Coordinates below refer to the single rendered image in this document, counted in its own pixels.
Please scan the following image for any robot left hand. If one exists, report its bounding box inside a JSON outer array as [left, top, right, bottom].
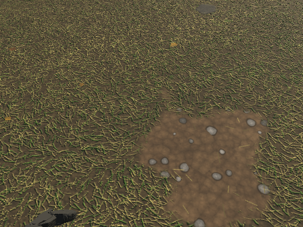
[[25, 208, 77, 227]]

